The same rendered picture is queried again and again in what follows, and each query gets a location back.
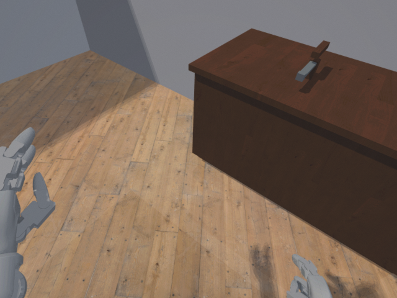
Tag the left robot forearm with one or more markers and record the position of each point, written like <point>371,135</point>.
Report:
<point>13,283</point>

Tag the left robot hand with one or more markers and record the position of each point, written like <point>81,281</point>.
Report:
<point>13,163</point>

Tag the tap lever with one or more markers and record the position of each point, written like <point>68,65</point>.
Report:
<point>305,71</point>

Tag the counter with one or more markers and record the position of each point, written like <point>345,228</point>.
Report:
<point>325,149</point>

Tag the right robot hand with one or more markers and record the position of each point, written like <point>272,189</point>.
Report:
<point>314,287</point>

